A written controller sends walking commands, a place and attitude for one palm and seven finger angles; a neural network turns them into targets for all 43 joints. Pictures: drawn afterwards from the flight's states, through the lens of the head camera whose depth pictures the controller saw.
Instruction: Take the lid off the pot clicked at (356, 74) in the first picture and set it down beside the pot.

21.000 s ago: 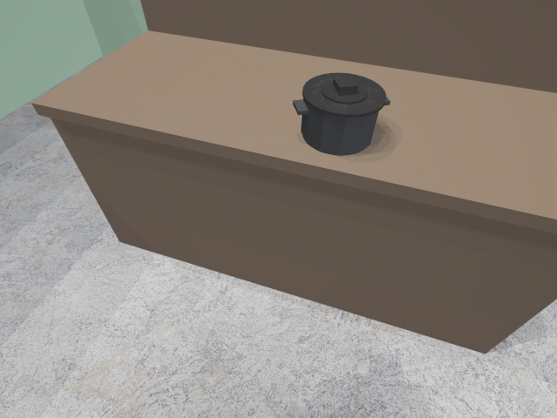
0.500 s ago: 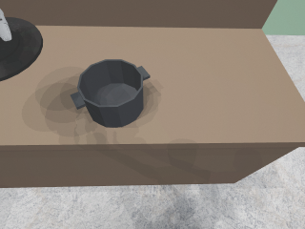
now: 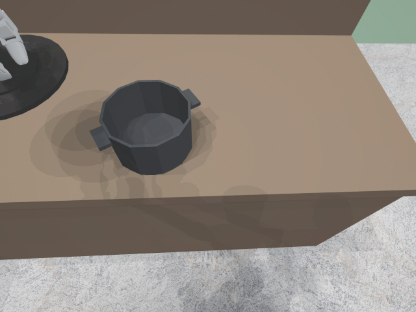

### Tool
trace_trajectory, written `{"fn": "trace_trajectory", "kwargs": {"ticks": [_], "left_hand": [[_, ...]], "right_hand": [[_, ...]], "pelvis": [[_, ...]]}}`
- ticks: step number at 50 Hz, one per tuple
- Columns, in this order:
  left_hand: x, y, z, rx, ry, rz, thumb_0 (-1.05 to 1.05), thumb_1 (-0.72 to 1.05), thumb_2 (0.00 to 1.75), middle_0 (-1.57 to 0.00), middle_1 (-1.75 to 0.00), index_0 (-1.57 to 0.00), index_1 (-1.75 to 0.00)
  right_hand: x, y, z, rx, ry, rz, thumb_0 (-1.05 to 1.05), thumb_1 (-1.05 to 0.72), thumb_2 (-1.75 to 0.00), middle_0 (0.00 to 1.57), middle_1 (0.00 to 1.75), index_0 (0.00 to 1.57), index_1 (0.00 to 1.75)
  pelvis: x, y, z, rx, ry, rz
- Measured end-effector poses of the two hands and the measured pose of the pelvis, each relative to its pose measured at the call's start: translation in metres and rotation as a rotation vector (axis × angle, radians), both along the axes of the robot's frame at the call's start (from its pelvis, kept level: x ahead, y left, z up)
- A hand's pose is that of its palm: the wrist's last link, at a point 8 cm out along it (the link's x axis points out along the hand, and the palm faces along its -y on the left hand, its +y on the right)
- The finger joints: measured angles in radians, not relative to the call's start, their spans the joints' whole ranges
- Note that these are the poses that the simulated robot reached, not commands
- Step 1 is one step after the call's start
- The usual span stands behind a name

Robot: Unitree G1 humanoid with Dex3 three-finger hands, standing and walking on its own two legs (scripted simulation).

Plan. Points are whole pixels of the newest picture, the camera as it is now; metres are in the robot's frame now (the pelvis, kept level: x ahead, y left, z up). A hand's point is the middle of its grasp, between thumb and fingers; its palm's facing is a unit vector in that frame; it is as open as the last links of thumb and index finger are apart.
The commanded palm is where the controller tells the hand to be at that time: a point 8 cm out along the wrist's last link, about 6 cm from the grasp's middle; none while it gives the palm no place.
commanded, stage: lower the lid onto the table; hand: left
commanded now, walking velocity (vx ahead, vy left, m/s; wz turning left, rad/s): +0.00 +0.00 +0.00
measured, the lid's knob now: out of the picture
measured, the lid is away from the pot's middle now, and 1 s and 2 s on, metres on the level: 0.22 0.24 0.24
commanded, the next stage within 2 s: none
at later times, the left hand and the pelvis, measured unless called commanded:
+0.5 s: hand (0, 77) +0.48 +0.32 +0.17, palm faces -0.39 -0.21 -0.90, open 6.2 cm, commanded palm +0.50 +0.33 +0.25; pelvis +0.00 +0.00 +0.00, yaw +0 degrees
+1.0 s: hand (6, 94) +0.47 +0.34 +0.14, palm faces -0.44 -0.22 -0.87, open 6.2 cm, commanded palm +0.51 +0.35 +0.21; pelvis +0.00 +0.01 -0.01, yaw -1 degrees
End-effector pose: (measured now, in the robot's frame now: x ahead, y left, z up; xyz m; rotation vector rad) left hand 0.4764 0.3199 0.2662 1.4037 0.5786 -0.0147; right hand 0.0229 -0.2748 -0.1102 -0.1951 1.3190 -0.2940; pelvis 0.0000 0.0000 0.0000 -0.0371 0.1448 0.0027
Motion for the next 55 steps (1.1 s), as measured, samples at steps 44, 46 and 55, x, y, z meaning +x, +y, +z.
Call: {"fn": "trace_trajectory", "kwargs": {"ticks": [44, 46, 55], "left_hand": [[0.003, 0.019, -0.064, -0.041, 0.089, -0.027, 0.04, 0.21, 0.8, -0.51, -1.04, -0.89, -1.12], [0.003, 0.02, -0.067, -0.047, 0.093, -0.026, 0.04, 0.21, 0.8, -0.51, -1.04, -0.89, -1.12], [0.004, 0.025, -0.082, -0.045, 0.119, -0.035, 0.03, 0.22, 0.8, -0.51, -1.04, -0.89, -1.12]], "right_hand": [[-0.023, 0.001, 0.004, -0.04, 0.066, -0.049, 0.01, -0.91, -0.9, 0.2, 0.3, 0.2, 0.3], [-0.025, 0.002, 0.004, -0.042, 0.07, -0.055, 0.01, -0.91, -0.9, 0.2, 0.3, 0.2, 0.3], [-0.036, 0.005, 0.005, -0.055, 0.098, -0.069, 0.01, -0.91, -0.9, 0.2, 0.3, 0.2, 0.3]], "pelvis": [[0.0, 0.005, -0.004, -0.012, 0.033, -0.009], [0.0, 0.006, -0.005, -0.013, 0.036, -0.01], [-0.001, 0.009, -0.007, -0.018, 0.048, -0.01]]}}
